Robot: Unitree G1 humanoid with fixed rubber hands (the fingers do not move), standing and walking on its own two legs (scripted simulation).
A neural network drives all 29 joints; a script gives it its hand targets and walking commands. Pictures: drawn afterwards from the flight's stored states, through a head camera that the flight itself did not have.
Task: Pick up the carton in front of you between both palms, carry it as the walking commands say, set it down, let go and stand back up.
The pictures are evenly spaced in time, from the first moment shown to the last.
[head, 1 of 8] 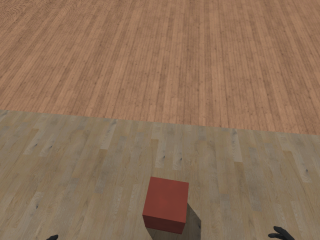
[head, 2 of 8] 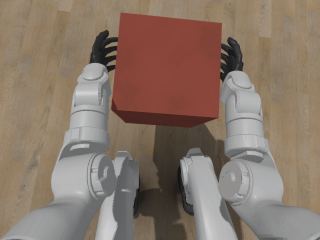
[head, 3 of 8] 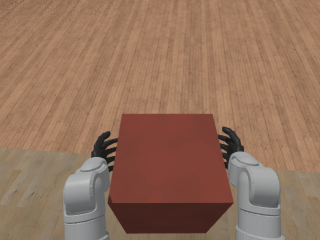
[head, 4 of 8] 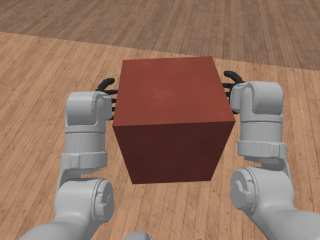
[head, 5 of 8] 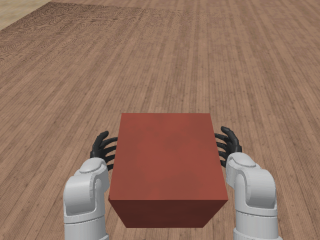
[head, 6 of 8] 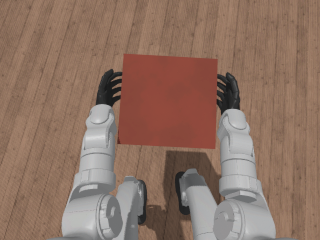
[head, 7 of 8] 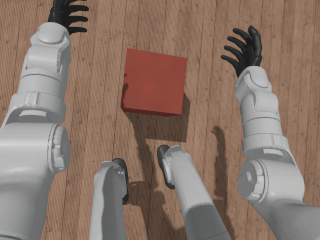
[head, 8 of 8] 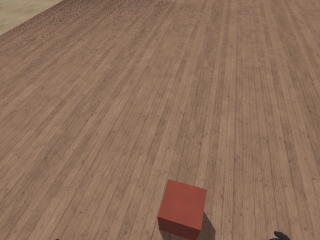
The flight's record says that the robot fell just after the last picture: no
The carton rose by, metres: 1.21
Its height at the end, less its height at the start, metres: +0.47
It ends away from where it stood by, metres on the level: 5.34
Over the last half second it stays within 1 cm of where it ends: yes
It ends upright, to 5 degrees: yes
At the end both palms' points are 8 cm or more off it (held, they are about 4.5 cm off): yes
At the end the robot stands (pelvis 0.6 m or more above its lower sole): yes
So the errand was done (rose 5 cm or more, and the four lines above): yes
